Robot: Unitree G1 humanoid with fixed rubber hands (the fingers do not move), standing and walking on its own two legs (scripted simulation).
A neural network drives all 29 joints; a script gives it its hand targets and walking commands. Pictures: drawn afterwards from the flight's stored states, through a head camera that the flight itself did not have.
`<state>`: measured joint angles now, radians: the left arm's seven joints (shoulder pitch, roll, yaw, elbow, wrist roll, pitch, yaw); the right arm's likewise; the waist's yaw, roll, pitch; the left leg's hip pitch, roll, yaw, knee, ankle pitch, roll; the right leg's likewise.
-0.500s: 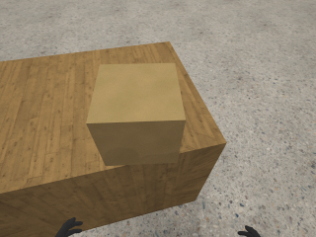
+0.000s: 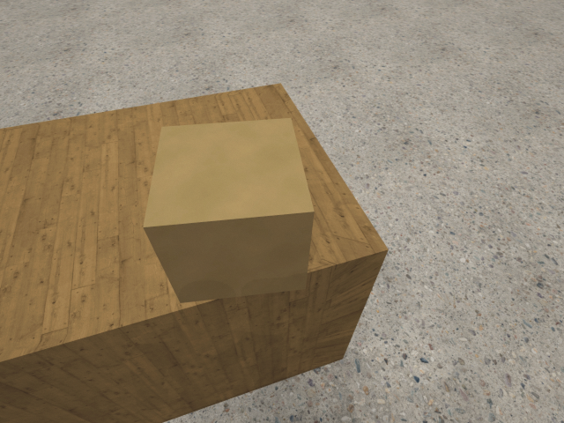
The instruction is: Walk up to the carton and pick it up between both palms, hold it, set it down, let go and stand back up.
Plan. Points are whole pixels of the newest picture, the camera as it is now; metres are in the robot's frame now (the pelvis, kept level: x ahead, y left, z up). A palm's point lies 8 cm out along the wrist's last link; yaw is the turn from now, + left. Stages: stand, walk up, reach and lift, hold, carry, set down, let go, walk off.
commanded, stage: stand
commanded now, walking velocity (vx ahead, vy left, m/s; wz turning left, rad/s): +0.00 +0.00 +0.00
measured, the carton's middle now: (235, 210) +0.46 +0.08 +0.02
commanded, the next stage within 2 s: none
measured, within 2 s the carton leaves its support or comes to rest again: neither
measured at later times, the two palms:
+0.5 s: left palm out of the picture +0.01 +0.23 -0.13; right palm out of the picture -0.03 -0.23 -0.15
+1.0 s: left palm out of the picture +0.00 +0.22 -0.14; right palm out of the picture -0.03 -0.21 -0.15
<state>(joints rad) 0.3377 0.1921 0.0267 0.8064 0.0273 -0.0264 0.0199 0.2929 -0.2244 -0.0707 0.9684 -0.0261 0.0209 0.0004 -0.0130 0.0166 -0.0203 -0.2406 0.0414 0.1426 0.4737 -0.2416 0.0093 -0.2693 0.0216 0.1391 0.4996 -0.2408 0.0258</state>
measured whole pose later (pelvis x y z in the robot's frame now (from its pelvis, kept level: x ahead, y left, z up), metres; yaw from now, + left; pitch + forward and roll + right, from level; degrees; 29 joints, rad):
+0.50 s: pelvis +0.00 +0.00 +0.00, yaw +0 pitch +0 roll +0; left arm 0.34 0.15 0.01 0.99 0.02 -0.01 0.03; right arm 0.32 -0.18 -0.05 1.10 -0.02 0.02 -0.02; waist -0.02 0.02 0.00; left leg -0.22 0.04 0.13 0.46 -0.23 0.01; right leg -0.24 0.02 0.14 0.47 -0.22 0.03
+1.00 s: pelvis +0.01 +0.00 +0.00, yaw +0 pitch -1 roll +0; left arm 0.31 0.12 0.00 1.09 0.02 0.00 0.04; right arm 0.31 -0.15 -0.04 1.14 -0.02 0.02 -0.04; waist -0.01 0.02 0.01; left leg -0.19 0.03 0.12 0.45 -0.25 0.01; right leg -0.22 0.02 0.15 0.47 -0.24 0.03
